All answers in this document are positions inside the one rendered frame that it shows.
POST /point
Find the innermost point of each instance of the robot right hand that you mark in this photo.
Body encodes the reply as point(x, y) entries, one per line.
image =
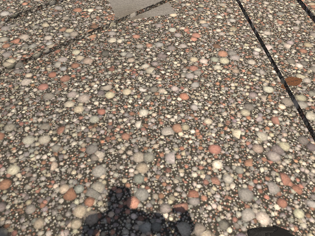
point(268, 231)

